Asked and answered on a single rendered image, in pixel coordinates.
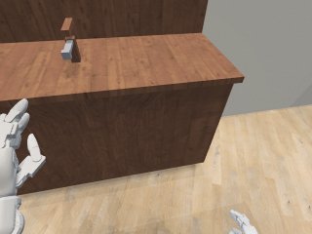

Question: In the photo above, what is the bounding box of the tap lever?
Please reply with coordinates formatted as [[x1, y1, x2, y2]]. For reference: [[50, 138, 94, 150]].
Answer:
[[60, 40, 74, 60]]

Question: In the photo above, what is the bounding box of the counter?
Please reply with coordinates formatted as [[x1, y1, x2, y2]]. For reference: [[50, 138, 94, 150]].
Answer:
[[0, 0, 245, 196]]

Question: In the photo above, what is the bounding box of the right robot hand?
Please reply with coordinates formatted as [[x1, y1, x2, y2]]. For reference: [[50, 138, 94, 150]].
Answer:
[[229, 210, 258, 234]]

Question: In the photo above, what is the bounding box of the left robot hand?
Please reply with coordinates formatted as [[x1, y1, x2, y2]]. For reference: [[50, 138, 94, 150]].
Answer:
[[0, 98, 46, 198]]

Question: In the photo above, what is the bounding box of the left robot forearm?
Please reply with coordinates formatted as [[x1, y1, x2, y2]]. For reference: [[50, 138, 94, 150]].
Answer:
[[0, 195, 25, 234]]

